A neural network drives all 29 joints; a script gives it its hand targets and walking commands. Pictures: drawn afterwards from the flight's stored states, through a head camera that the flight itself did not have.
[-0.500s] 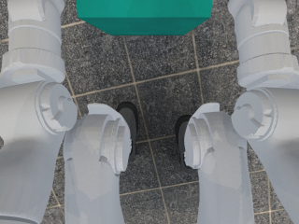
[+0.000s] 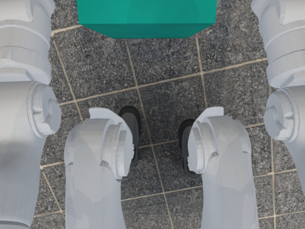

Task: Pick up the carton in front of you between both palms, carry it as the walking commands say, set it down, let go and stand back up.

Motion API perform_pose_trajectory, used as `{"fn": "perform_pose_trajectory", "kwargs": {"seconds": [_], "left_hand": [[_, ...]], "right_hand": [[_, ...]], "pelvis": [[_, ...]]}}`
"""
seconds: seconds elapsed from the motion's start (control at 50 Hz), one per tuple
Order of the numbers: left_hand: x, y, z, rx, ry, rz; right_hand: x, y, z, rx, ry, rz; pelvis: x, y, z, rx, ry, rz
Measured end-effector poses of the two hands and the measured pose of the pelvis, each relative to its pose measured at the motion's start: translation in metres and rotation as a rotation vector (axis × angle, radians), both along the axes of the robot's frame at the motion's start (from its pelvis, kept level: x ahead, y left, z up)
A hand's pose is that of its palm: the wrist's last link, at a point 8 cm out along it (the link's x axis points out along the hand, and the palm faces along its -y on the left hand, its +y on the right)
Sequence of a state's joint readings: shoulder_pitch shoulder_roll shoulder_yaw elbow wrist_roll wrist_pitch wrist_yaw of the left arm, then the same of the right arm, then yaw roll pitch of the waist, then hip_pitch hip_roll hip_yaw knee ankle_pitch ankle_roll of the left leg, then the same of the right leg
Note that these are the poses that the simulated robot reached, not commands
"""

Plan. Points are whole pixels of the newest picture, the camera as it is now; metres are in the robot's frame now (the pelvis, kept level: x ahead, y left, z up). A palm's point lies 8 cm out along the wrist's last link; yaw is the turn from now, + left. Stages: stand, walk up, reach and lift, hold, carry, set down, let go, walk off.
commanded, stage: set down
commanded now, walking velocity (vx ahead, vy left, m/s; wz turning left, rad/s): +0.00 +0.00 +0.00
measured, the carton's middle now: out of the picture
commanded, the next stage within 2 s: let go in 0.98 s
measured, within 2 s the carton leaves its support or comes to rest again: neither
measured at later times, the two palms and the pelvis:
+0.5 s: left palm out of the picture +0.56 +0.25 +0.01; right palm out of the picture +0.58 -0.14 +0.01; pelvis +0.00 +0.00 +0.12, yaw +1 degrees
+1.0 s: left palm out of the picture +0.56 +0.25 +0.16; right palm out of the picture +0.58 -0.15 +0.17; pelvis +0.03 +0.01 +0.26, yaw +2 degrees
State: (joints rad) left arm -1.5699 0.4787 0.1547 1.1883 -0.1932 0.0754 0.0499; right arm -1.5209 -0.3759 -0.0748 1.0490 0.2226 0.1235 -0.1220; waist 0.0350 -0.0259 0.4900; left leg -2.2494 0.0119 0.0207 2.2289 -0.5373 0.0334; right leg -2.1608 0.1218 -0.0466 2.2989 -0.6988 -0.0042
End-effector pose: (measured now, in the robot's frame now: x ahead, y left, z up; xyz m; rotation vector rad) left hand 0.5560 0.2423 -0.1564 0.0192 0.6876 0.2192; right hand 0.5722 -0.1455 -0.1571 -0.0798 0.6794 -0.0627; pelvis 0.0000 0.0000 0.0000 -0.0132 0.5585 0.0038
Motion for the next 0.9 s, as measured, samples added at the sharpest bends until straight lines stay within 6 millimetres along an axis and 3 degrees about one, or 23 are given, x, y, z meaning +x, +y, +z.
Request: {"fn": "perform_pose_trajectory", "kwargs": {"seconds": [0.12,0.3,0.6,0.9], "left_hand": [[0.006,-0.003,0.044,0.000,-0.048,-0.008],[0.004,-0.004,0.118,-0.003,-0.029,-0.017],[0.006,0.009,0.195,0.011,-0.049,-0.025],[0.003,0.012,0.295,-0.001,-0.050,-0.033]], "right_hand": [[0.006,0.013,0.045,0.011,-0.052,-0.001],[0.005,0.013,0.120,0.002,-0.030,-0.023],[0.008,0.005,0.197,-0.007,-0.053,-0.027],[0.006,0.000,0.297,0.003,-0.055,-0.018]], "pelvis": [[-0.005,-0.002,0.017,0.000,0.021,0.010],[-0.003,-0.001,0.068,-0.011,0.128,0.025],[0.009,0.006,0.142,-0.027,0.240,0.031],[0.023,0.006,0.232,-0.025,0.260,0.042]]}}
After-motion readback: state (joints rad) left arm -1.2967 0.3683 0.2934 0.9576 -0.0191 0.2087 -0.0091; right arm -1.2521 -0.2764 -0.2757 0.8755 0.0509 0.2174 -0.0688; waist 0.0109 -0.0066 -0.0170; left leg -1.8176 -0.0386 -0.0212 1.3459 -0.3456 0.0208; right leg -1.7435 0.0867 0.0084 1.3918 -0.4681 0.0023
